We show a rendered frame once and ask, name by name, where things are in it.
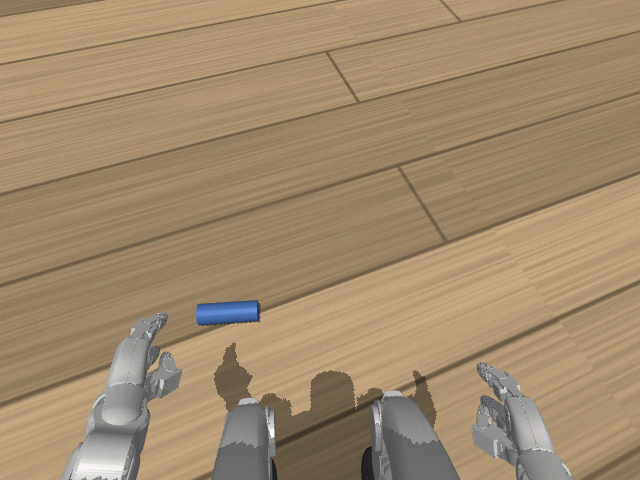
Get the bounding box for left robot hand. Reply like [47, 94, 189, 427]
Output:
[105, 312, 182, 403]

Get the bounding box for left robot arm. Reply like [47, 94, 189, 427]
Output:
[60, 384, 150, 480]

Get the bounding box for can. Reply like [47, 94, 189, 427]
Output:
[196, 300, 259, 325]

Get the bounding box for right robot arm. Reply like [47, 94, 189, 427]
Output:
[516, 450, 575, 480]

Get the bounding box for right robot hand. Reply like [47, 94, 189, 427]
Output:
[472, 362, 555, 467]

